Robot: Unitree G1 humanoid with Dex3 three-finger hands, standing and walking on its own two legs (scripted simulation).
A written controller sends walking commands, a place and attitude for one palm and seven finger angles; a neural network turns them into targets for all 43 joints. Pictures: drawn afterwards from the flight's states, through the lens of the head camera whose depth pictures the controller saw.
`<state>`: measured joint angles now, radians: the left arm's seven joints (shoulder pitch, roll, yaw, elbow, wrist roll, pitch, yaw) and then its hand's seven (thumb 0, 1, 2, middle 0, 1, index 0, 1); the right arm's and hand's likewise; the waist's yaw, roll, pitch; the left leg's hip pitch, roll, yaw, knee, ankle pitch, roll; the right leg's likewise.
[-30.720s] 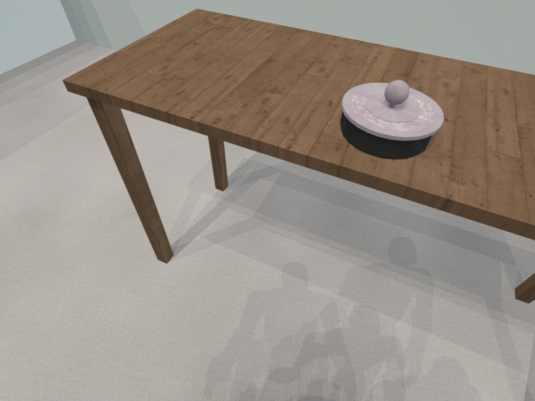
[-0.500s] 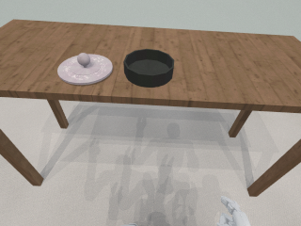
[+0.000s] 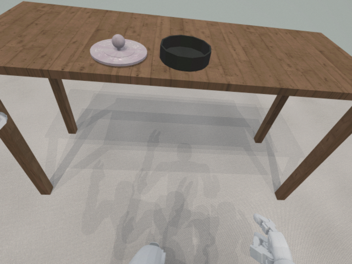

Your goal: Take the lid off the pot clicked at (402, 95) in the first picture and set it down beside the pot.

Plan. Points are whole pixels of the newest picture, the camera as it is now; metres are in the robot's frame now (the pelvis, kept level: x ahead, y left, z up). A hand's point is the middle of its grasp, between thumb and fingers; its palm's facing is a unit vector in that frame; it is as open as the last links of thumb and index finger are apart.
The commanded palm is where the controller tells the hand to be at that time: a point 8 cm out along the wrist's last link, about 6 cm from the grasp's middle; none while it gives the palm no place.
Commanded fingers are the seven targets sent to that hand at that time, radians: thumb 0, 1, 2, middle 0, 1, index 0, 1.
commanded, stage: stop stepping back and stand still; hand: left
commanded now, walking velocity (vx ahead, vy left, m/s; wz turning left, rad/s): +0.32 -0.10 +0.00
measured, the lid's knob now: (118, 41) +0.74 +0.29 +0.15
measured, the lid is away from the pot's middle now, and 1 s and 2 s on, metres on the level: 0.23 0.23 0.23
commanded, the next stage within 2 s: none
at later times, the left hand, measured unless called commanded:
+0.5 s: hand out of the picture -0.03 +0.32 +0.35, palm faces +0.66 -0.69 -0.29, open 7.4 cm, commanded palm -0.03 +0.36 +0.32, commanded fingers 0.00 0.90 0.90 -0.20 -0.30 -0.20 -0.30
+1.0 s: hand out of the picture -0.12 +0.25 -0.15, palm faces -0.06 -0.99 -0.16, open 7.4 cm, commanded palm none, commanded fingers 0.00 0.90 0.90 -0.20 -0.30 -0.20 -0.30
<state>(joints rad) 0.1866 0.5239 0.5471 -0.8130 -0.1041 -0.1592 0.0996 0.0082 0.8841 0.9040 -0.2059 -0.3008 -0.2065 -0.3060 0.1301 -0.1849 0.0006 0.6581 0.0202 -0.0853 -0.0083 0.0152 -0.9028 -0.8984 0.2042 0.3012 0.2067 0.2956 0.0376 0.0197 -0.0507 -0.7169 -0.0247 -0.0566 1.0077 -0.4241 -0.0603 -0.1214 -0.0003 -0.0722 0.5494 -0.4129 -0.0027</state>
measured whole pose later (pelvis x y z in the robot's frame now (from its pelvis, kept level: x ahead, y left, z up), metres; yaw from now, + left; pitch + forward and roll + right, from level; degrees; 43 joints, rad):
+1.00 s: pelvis -0.20 +0.08 +0.00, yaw +5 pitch +1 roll -3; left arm 0.28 0.19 -0.02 0.79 0.03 0.07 -0.02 0.01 0.91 0.90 -0.20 -0.30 -0.20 -0.30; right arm 0.36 -0.28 -0.05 0.78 -0.03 0.04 0.01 0.01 -0.90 -0.90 0.20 0.30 0.21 0.30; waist -0.11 0.02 0.01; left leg -0.51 0.06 -0.04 0.91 -0.47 0.00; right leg -0.25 0.02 -0.01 0.65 -0.45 0.01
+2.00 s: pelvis -0.11 +0.06 +0.03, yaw +6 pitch -1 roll +0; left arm 0.15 0.16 0.02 1.12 0.00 0.02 0.05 0.00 0.91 0.90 -0.20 -0.30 -0.20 -0.30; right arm 0.25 -0.16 -0.05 1.04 -0.01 0.03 -0.03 0.01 -0.91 -0.90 0.20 0.30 0.20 0.29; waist -0.03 0.01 0.05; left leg -0.19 0.02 0.08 0.49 -0.28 0.02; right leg -0.20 0.01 0.01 0.49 -0.27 0.00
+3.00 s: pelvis -0.09 +0.07 +0.03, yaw +5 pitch -1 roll +0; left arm 0.28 0.11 0.01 1.20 0.00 -0.01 0.05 0.01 0.91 0.90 -0.20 -0.30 -0.20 -0.30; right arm 0.33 -0.09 -0.02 1.13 0.00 0.00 -0.04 0.01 -0.91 -0.90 0.20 0.30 0.20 0.29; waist -0.03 0.01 0.01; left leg -0.14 0.01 0.09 0.44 -0.29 0.02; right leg -0.14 0.01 0.02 0.43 -0.27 0.00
